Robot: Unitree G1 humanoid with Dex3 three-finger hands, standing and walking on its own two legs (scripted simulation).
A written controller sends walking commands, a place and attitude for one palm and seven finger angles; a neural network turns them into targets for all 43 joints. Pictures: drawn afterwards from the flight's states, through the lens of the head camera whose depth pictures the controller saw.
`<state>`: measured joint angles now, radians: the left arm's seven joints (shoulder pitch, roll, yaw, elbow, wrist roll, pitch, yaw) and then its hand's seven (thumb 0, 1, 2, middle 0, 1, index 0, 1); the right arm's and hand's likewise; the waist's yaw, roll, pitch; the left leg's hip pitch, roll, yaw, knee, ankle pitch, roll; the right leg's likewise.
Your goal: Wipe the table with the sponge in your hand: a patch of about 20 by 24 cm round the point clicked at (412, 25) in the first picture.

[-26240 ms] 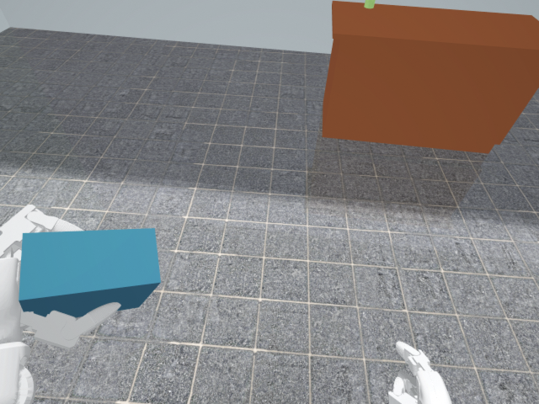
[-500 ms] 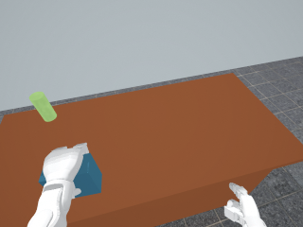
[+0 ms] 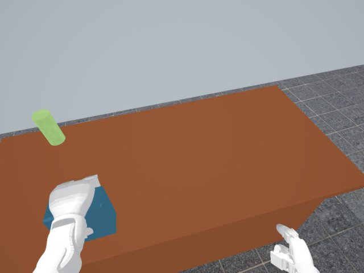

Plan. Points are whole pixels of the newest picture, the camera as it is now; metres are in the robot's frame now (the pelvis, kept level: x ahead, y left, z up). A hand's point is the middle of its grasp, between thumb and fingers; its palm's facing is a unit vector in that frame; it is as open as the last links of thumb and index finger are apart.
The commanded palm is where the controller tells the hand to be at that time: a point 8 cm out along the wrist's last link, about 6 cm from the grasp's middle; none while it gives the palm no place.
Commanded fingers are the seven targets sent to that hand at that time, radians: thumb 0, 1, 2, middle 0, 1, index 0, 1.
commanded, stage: lower the sponge onto the table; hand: left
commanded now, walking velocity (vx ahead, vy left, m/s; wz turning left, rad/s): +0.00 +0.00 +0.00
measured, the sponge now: (86, 220) +0.23 +0.29 -0.06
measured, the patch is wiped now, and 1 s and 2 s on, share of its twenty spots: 0.15 0.25 0.55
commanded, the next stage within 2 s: wipe forward along the first lane in 0.08 s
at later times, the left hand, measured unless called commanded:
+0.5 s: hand (82, 197) +0.26 +0.30 -0.01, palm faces -0.09 -0.04 -1.00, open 10.3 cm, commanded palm +0.25 +0.29 +0.03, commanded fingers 0.00 0.10 1.30 -1.20 -1.60 -1.20 -1.60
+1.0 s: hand (80, 178) +0.31 +0.33 -0.01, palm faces -0.10 +0.00 -1.00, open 10.3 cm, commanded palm +0.30 +0.32 +0.02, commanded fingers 0.00 0.10 1.30 -1.20 -1.60 -1.20 -1.60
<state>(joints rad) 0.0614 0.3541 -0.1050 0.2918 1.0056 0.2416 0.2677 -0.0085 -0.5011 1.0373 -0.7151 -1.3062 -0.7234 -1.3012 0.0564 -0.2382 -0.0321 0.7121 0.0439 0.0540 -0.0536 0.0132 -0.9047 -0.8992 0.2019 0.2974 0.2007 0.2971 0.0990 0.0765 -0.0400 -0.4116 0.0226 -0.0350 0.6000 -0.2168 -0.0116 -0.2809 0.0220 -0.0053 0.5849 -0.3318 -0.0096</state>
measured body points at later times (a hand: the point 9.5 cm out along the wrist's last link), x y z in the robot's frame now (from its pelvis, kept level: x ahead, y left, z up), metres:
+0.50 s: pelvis -0.01 +0.00 -0.01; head +0.01 -0.02 +0.44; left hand +0.26 +0.30 +0.04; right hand +0.20 -0.24 -0.11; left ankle +0.06 +0.13 -0.73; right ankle -0.02 -0.12 -0.73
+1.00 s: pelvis -0.02 +0.00 -0.02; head +0.01 -0.01 +0.43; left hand +0.32 +0.32 +0.04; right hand +0.11 -0.26 -0.15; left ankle +0.06 +0.13 -0.73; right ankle -0.02 -0.12 -0.73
